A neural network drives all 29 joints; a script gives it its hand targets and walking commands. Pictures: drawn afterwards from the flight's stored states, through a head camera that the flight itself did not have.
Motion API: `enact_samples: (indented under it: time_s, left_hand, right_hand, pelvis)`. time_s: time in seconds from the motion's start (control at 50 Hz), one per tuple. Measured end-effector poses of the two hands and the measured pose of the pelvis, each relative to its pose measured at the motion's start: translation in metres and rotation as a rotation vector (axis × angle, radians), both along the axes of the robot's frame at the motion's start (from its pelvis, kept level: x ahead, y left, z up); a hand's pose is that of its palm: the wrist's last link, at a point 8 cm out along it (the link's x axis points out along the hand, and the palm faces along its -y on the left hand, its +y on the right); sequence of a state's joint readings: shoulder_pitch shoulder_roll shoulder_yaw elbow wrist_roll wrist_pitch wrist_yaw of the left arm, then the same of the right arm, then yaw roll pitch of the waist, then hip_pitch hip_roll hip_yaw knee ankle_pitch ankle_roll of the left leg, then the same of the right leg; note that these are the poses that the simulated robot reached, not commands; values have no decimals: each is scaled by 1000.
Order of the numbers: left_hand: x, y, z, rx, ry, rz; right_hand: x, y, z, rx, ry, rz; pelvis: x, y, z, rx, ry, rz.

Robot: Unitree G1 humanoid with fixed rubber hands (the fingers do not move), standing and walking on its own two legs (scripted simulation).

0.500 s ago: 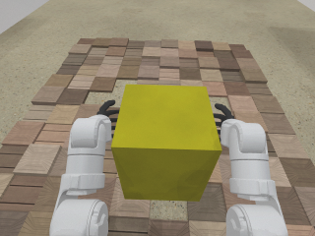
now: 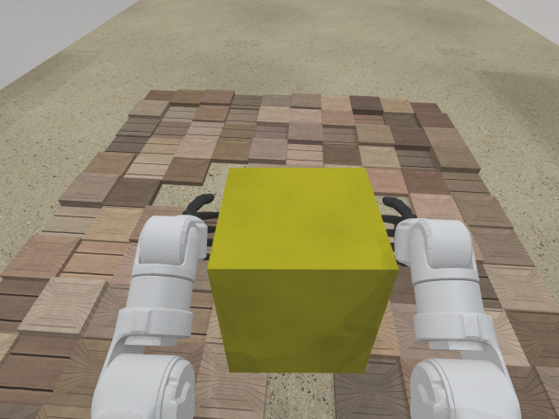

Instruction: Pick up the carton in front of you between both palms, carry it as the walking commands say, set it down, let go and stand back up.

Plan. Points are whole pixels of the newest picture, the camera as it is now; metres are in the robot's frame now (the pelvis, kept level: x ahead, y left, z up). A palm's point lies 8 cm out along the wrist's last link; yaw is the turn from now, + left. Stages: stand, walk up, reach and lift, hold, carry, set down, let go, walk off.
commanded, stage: carry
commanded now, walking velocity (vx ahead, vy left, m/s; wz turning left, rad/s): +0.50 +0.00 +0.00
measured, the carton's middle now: (296, 271) +0.34 -0.01 +0.05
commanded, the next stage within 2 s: none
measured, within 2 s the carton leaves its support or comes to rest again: neither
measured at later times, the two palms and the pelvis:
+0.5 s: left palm (206, 136) +0.62 +0.18 +0.11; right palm (354, 151) +0.59 -0.12 +0.11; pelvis +0.25 +0.06 +0.00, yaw -1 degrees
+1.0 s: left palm (212, 101) +0.90 +0.22 +0.05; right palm (321, 105) +0.91 -0.08 +0.04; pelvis +0.56 +0.05 -0.04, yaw +0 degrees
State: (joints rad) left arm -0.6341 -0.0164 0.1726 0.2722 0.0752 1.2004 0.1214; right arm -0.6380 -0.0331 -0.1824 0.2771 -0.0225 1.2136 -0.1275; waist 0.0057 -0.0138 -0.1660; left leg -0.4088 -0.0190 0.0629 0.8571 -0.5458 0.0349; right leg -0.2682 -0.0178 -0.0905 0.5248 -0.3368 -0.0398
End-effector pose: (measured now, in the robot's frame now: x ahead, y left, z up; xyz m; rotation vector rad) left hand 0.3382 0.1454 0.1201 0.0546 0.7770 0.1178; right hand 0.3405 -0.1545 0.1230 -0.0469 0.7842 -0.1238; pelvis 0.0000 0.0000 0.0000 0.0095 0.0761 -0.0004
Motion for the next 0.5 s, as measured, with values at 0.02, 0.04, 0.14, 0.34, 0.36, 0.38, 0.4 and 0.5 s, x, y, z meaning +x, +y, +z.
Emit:
enact_samples:
  time_s: [0.02,0.04,0.14,0.34,0.36,0.38,0.4,0.5]
  left_hand:
    - [5,3,-2,0,7,5]
    - [10,6,-3,2,10,10]
    - [55,29,-3,-12,-20,43]
    - [178,57,-24,-60,-6,3]
    - [190,55,-22,-61,-7,-8]
    - [203,52,-21,-63,-10,-18]
    - [217,49,-19,-66,-16,-28]
    - [285,33,-12,-76,-55,-49]
  right_hand:
    - [8,3,-1,0,7,6]
    - [17,6,-1,0,10,12]
    - [68,29,1,8,-20,23]
    - [158,58,-27,-11,-7,-44]
    - [166,56,-27,-9,-8,-57]
    - [175,53,-26,-6,-12,-71]
    - [185,50,-24,-2,-19,-85]
    - [245,35,-17,25,-61,-141]
  pelvis:
    - [5,1,2,3,2,-1]
    - [11,3,3,5,3,-3]
    - [51,17,0,-3,9,-5]
    - [153,54,-7,-11,6,-16]
    - [162,56,-5,-16,9,-16]
    - [172,58,-4,-21,12,-16]
    - [183,60,-2,-24,15,-17]
    - [246,62,-2,-23,24,-17]
